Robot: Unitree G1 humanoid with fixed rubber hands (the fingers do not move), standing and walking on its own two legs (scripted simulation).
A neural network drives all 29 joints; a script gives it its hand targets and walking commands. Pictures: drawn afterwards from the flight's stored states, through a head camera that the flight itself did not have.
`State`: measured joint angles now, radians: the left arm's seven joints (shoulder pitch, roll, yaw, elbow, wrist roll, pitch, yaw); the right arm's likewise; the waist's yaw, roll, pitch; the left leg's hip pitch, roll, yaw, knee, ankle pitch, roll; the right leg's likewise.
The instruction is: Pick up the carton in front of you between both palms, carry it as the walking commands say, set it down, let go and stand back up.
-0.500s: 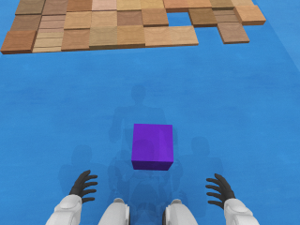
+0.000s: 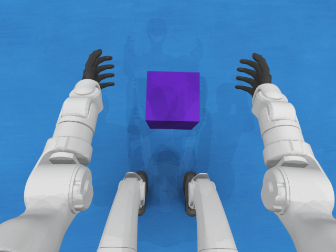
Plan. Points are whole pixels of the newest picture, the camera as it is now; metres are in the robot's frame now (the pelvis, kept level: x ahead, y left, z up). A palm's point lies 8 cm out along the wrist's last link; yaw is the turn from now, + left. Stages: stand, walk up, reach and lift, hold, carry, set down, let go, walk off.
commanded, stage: reach and lift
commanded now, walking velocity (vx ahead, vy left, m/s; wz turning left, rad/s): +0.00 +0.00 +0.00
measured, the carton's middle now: (171, 103) +0.54 -0.02 -0.53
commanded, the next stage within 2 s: none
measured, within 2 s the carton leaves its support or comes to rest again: neither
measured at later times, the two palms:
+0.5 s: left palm (108, 68) +0.55 +0.18 -0.18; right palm (242, 71) +0.55 -0.21 -0.18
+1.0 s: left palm (125, 96) +0.54 +0.17 -0.41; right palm (219, 98) +0.54 -0.20 -0.41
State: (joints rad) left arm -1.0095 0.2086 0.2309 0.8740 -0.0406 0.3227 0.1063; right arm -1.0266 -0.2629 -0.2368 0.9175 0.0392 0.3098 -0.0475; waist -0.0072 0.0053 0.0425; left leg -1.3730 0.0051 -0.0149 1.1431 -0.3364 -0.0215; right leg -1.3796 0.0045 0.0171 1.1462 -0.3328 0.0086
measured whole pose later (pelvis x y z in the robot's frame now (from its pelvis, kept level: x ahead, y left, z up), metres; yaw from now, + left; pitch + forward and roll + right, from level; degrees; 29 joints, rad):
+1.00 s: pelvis -0.02 +0.00 -0.25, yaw +0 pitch +42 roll +1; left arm -1.49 0.36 0.14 1.09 -0.18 0.12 0.13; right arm -1.51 -0.41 -0.14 1.13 0.17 0.11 -0.09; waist -0.01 0.01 0.28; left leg -2.25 -0.06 -0.05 2.06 -0.55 -0.06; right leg -2.26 0.05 0.05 2.07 -0.54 0.04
